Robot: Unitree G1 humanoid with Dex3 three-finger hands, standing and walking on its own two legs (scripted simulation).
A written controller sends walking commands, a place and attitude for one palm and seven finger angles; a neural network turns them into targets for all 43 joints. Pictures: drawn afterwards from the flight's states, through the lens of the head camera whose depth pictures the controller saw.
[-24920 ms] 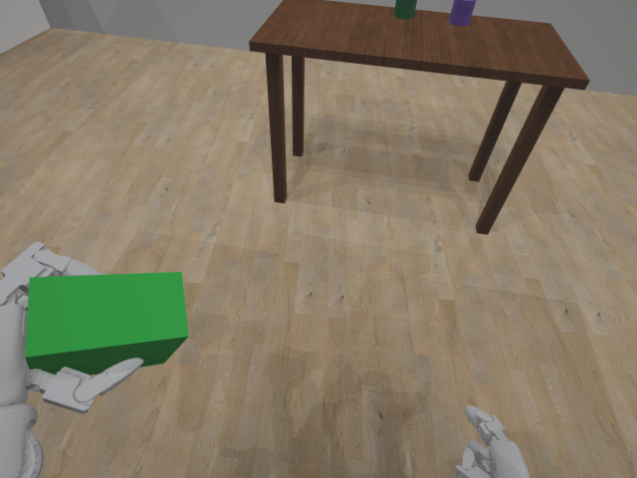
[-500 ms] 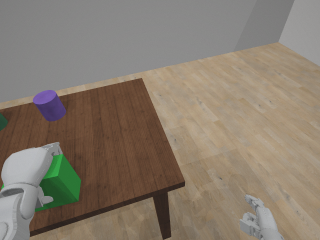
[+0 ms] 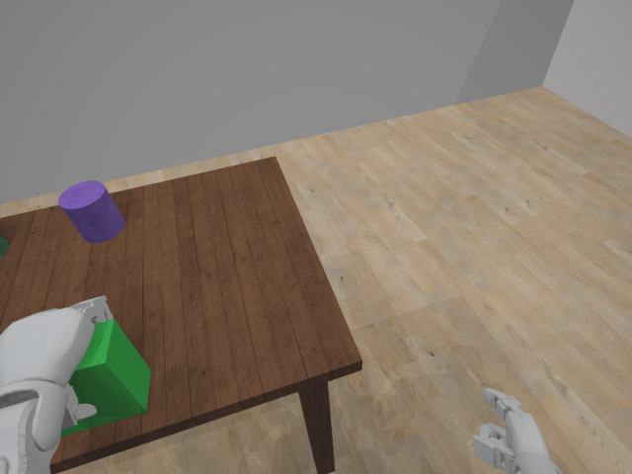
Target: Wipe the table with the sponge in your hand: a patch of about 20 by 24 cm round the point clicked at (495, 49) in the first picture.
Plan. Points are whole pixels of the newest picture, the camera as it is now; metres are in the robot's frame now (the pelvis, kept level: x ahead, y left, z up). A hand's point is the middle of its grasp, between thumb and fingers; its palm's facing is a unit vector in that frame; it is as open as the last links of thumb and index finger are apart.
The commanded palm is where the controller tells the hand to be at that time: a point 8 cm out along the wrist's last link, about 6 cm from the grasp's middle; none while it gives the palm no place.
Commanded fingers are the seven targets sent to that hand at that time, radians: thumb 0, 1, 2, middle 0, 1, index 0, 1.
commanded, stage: wipe forward along the first lane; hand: left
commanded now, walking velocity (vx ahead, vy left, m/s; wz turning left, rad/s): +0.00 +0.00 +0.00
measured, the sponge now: (89, 387) +0.18 +0.33 +0.02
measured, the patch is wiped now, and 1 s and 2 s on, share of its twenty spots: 0.00 0.15 0.45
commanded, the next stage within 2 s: slide across to the middle lane in 1.66 s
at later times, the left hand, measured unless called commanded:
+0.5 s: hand (78, 340) +0.22 +0.34 +0.06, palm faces -0.07 -0.02 -1.00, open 10.4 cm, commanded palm +0.22 +0.35 +0.10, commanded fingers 0.00 0.10 1.30 -1.20 -1.60 -1.20 -1.60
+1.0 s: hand (84, 305) +0.27 +0.37 +0.06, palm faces -0.13 +0.02 -0.99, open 10.4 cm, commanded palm +0.27 +0.37 +0.09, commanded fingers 0.00 0.10 1.30 -1.20 -1.60 -1.20 -1.60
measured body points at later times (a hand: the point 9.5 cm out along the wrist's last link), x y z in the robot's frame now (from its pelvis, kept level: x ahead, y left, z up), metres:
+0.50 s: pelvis -0.02 -0.01 +0.00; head -0.01 -0.04 +0.45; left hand +0.22 +0.34 +0.12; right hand +0.19 -0.24 -0.11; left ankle +0.01 +0.10 -0.74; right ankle -0.02 -0.11 -0.74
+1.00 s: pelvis -0.03 -0.02 -0.01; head +0.00 -0.05 +0.43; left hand +0.27 +0.36 +0.11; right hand +0.12 -0.28 -0.14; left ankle +0.01 +0.10 -0.74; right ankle -0.03 -0.11 -0.74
